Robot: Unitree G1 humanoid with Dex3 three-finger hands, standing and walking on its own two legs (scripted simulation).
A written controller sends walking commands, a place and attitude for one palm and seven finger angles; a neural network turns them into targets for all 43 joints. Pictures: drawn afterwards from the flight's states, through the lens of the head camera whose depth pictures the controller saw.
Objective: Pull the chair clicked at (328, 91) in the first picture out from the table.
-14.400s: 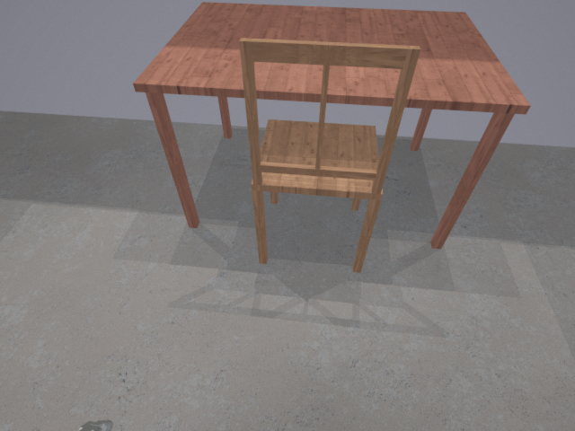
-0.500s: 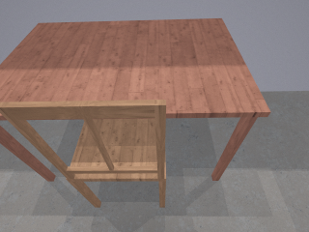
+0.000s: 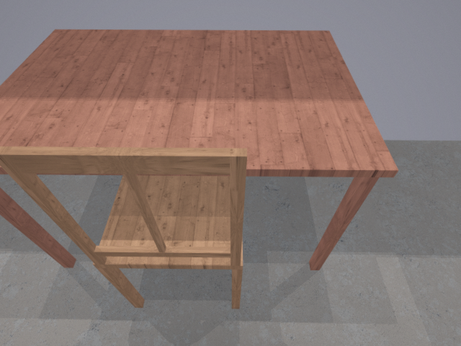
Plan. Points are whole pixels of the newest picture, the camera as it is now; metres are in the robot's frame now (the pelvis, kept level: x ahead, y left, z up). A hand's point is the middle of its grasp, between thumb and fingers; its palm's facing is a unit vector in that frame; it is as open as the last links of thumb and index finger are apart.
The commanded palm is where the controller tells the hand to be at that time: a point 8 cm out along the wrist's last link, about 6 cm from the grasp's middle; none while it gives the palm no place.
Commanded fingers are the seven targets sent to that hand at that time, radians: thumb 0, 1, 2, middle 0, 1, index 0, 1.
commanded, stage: look again from close up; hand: left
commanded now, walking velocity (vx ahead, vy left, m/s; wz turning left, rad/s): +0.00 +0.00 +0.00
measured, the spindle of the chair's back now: (148, 217) +0.38 +0.21 -0.06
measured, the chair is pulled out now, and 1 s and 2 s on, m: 0.00 0.00 0.00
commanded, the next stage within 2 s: shuffle to correct the standing spot in 0.56 s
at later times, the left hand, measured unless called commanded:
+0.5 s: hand out of the picture +0.00 +0.19 -0.18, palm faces +0.00 -0.98 -0.19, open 7.3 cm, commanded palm none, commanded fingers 0.00 0.90 0.90 -0.20 -0.30 -0.20 -0.30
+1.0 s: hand out of the picture +0.01 +0.20 -0.18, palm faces -0.01 -0.97 -0.24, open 7.4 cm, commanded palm none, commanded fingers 0.00 0.90 0.90 -0.20 -0.30 -0.20 -0.30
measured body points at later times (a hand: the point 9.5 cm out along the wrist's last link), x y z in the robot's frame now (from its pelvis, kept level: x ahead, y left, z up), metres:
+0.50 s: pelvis -0.01 +0.02 +0.00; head +0.02 +0.02 +0.45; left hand +0.00 +0.24 -0.16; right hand -0.02 -0.19 -0.16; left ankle -0.04 +0.14 -0.74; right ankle +0.01 -0.11 -0.74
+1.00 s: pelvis -0.03 +0.01 -0.01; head +0.00 +0.01 +0.44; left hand +0.01 +0.25 -0.16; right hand -0.01 -0.22 -0.17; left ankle -0.04 +0.14 -0.74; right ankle +0.01 -0.11 -0.74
